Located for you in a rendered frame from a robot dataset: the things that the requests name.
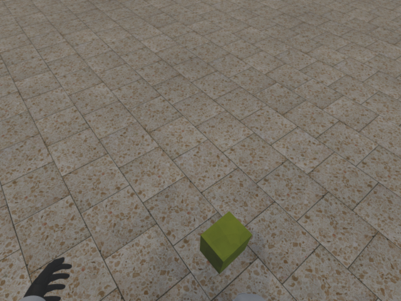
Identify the robot left hand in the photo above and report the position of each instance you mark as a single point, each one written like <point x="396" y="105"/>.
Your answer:
<point x="41" y="286"/>

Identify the carton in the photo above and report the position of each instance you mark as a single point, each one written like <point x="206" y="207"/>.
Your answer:
<point x="224" y="241"/>

